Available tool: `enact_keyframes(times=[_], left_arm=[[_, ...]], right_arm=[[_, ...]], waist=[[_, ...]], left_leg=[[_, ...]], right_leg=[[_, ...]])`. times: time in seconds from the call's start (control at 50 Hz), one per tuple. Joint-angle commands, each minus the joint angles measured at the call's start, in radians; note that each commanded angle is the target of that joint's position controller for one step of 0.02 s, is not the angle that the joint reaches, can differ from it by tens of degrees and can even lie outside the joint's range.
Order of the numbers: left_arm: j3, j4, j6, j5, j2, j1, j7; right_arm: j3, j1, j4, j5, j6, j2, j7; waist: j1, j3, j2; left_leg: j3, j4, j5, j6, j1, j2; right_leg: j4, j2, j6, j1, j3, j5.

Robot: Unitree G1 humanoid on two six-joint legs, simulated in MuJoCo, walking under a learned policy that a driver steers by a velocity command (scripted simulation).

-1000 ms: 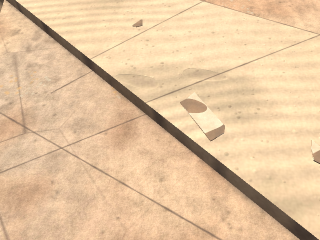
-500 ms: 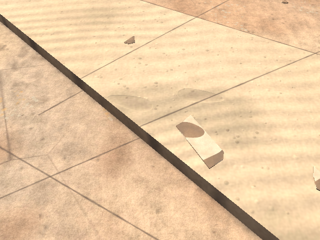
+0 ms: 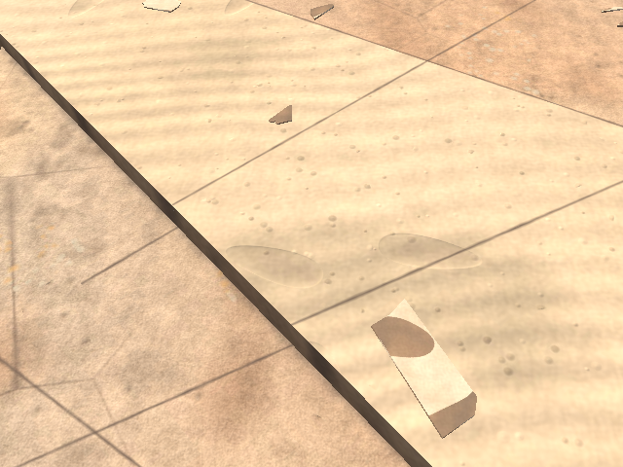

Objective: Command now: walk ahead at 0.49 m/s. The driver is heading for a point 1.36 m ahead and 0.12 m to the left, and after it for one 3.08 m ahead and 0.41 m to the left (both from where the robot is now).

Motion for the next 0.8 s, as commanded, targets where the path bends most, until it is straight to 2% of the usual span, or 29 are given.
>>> enact_keyframes(times=[0.02,0.08,0.16,0.18,0.2,0.22,0.24,0.26,0.28,0.3,0.32,0.34,0.36,0.42,0.48,0.54,0.6,0.62,0.64,0.66,0.68,0.7,0.72,0.74,0.76,0.78,0.8], left_arm=[[0.017,-0.061,-0.020,-0.006,0.107,-0.027,0.000],[0.021,-0.048,-0.020,-0.007,0.125,0.029,0.000],[0.022,-0.027,-0.014,0.003,0.133,0.078,0.012],[0.023,-0.022,-0.010,0.005,0.136,0.081,0.015],[0.022,-0.019,-0.005,0.003,0.135,0.076,0.018],[0.014,-0.014,-0.003,0.003,0.112,0.085,0.018],[0.000,-0.040,-0.005,-0.002,0.078,0.066,0.020],[-0.024,-0.069,-0.009,-0.034,-0.022,0.140,0.018],[0.005,-0.060,-0.003,-0.003,0.098,0.084,0.023],[0.011,-0.079,-0.003,0.001,0.100,0.014,0.017],[0.007,-0.082,-0.003,-0.004,0.078,-0.024,0.011],[0.009,-0.081,0.006,-0.001,0.064,-0.043,0.007],[0.007,-0.078,0.018,0.010,0.049,-0.037,0.003],[0.007,-0.075,0.040,0.018,0.023,-0.049,-0.008],[0.003,-0.109,0.046,0.021,0.017,-0.165,-0.012],[-0.008,-0.136,0.049,0.012,0.000,-0.265,-0.008],[-0.012,-0.165,0.048,0.013,0.007,-0.350,-0.002],[-0.013,-0.187,0.049,0.015,0.005,-0.382,0.001],[-0.010,-0.200,0.046,0.019,0.015,-0.412,0.002],[-0.016,-0.208,0.042,0.017,-0.006,-0.418,0.003],[-0.018,-0.203,0.038,0.007,-0.014,-0.376,0.008],[-0.010,-0.179,0.031,-0.002,0.003,-0.291,0.018],[0.003,-0.132,0.022,-0.003,0.021,-0.155,0.029],[0.024,-0.073,0.014,0.007,0.065,0.013,0.038],[0.054,-0.051,0.011,0.035,0.187,0.152,0.047],[0.070,-0.052,0.022,0.026,0.262,0.142,0.037],[0.065,-0.037,0.032,-0.012,0.202,0.097,0.028]], right_arm=[[0.004,-0.011,-0.051,0.009,0.002,-0.023,0.006],[0.003,-0.103,-0.077,0.018,0.000,-0.035,0.006],[-0.006,-0.158,-0.105,0.012,-0.008,-0.047,0.000],[-0.010,-0.138,-0.103,0.010,-0.013,-0.049,-0.002],[-0.015,-0.074,-0.084,0.005,-0.021,-0.047,-0.006],[-0.030,0.053,-0.037,-0.002,-0.034,-0.070,-0.015],[-0.052,0.242,0.001,-0.020,-0.048,-0.142,-0.026],[-0.087,0.336,0.023,-0.020,-0.041,-0.267,-0.029],[-0.080,0.307,0.027,0.014,-0.025,-0.203,-0.024],[-0.064,0.215,0.007,0.019,-0.026,-0.149,-0.017],[-0.054,0.157,0.000,0.017,-0.031,-0.104,-0.010],[-0.046,0.131,0.001,0.018,-0.035,-0.077,-0.011],[-0.038,0.124,0.012,0.021,-0.040,-0.051,-0.015],[-0.036,0.190,0.058,0.030,-0.053,-0.054,-0.023],[-0.035,0.237,0.085,0.031,-0.054,-0.062,-0.026],[-0.029,0.278,0.109,0.023,-0.048,-0.049,-0.029],[-0.030,0.335,0.131,0.016,-0.043,-0.063,-0.035],[-0.033,0.363,0.148,0.015,-0.038,-0.073,-0.037],[-0.029,0.384,0.159,0.011,-0.033,-0.056,-0.042],[-0.028,0.393,0.167,0.003,-0.027,-0.056,-0.049],[-0.029,0.368,0.166,-0.004,-0.024,-0.068,-0.055],[-0.032,0.341,0.163,-0.005,-0.021,-0.079,-0.057],[-0.040,0.329,0.167,0.004,-0.015,-0.103,-0.057],[-0.040,0.291,0.151,0.028,-0.016,-0.102,-0.054],[-0.020,0.271,0.100,0.044,-0.025,-0.031,-0.046],[-0.016,0.336,0.095,0.055,-0.023,0.046,-0.040],[-0.035,0.264,0.086,0.027,-0.014,-0.021,-0.038]], waist=[[-0.032,0.061,-0.106],[0.003,0.058,-0.091],[0.023,0.064,-0.092],[0.013,0.059,-0.094],[-0.019,0.040,-0.082],[-0.064,-0.021,-0.037],[-0.140,-0.147,0.048],[-0.130,-0.220,0.285],[-0.120,-0.173,0.141],[-0.084,-0.084,0.062],[-0.062,-0.046,0.017],[-0.040,-0.013,0.019],[-0.019,0.000,0.040],[0.003,0.001,0.039],[-0.011,0.030,0.036],[-0.030,0.054,0.051],[-0.052,0.085,0.039],[-0.055,0.102,0.051],[-0.061,0.110,0.014],[-0.063,0.093,0.024],[-0.034,0.072,0.050],[0.006,0.023,0.053],[0.061,-0.043,0.060],[0.127,-0.127,0.040],[0.145,-0.230,-0.101],[0.083,-0.211,-0.213],[0.076,-0.104,-0.107]], left_leg=[[0.028,-0.156,0.119,-0.018,0.098,0.011],[0.037,-0.279,0.158,-0.025,0.106,-0.008],[0.051,-0.378,0.058,-0.001,0.119,-0.035],[0.064,-0.410,0.014,0.009,0.154,-0.050],[0.083,-0.472,0.010,0.020,0.246,-0.075],[0.077,-0.529,0.007,0.038,0.417,-0.094],[-0.107,-0.566,-0.063,0.089,0.650,0.066],[-0.519,-0.669,-0.120,0.218,0.908,0.314],[-0.594,-0.709,-0.118,0.226,0.845,0.308],[-0.463,-0.708,-0.062,0.206,0.748,0.265],[-0.367,-0.736,0.023,0.183,0.654,0.223],[-0.288,-0.764,0.070,0.154,0.589,0.183],[-0.226,-0.782,0.125,0.133,0.547,0.147],[-0.132,-0.791,0.334,0.139,0.540,0.115],[-0.078,-0.808,0.389,0.147,0.549,0.101],[-0.040,-0.808,0.374,0.152,0.540,0.086],[-0.066,-0.795,0.391,0.172,0.617,0.132],[-0.084,-0.793,0.409,0.173,0.666,0.161],[-0.080,-0.764,0.469,0.166,0.758,0.154],[-0.076,-0.712,0.574,0.161,0.818,0.157],[-0.054,-0.655,0.716,0.145,0.808,0.153],[-0.030,-0.556,0.879,0.126,0.793,0.129],[-0.008,-0.397,0.951,0.115,0.755,0.104],[0.015,-0.214,0.788,0.089,0.585,0.075],[0.053,0.086,0.251,0.056,0.305,-0.005],[0.018,0.328,-0.307,0.028,-0.009,-0.159],[-0.049,0.421,-0.247,0.030,-0.085,-0.092]], right_leg=[[-0.223,-0.253,-0.144,-0.158,0.170,0.018],[-0.208,-0.270,-0.134,-0.059,0.166,0.024],[-0.124,-0.308,-0.121,0.079,0.180,0.106],[-0.079,-0.312,-0.113,0.100,0.179,0.153],[0.000,-0.298,-0.098,0.100,0.162,0.223],[0.174,-0.243,-0.077,0.070,0.114,0.330],[0.442,-0.184,-0.043,-0.062,0.053,0.223],[0.778,-0.022,0.010,-0.425,-0.062,-0.219],[0.901,-0.058,-0.006,-0.532,0.043,-0.341],[0.913,-0.109,-0.019,-0.545,0.078,-0.259],[0.875,-0.138,-0.018,-0.510,0.086,-0.190],[0.833,-0.159,-0.013,-0.476,0.081,-0.160],[0.804,-0.168,-0.002,-0.443,0.074,-0.139],[0.780,-0.160,0.021,-0.439,0.042,-0.082],[0.696,-0.172,0.043,-0.500,0.015,-0.004],[0.586,-0.165,0.052,-0.484,-0.016,0.038],[0.530,-0.165,0.032,-0.531,-0.020,0.024],[0.513,-0.171,0.020,-0.569,-0.005,-0.036],[0.518,-0.156,0.009,-0.619,-0.012,-0.091],[0.481,-0.134,-0.004,-0.607,-0.025,-0.158],[0.412,-0.111,-0.022,-0.513,-0.029,-0.186],[0.328,-0.067,-0.040,-0.369,-0.036,-0.198],[0.197,-0.024,-0.056,-0.174,-0.060,-0.146],[0.107,-0.064,-0.071,0.119,-0.023,-0.015],[0.093,-0.347,-0.114,0.388,0.297,-0.050],[-0.012,-0.535,-0.226,0.488,0.687,0.222],[-0.016,-0.506,-0.248,0.363,0.627,0.116]])
Keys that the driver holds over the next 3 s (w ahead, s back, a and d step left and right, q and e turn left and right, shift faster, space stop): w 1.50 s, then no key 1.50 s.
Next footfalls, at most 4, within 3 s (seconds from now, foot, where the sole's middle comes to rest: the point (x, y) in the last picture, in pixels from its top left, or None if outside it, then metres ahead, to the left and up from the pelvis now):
0.24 left None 0.27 0.13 -0.78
0.76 right None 0.49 -0.06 -0.78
1.26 left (299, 286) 0.90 0.09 -0.69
1.84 right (364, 225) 1.10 -0.07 -0.69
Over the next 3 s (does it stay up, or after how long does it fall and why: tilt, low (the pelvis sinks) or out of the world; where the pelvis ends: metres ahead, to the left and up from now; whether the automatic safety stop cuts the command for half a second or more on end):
stays up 1.03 0.05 0.08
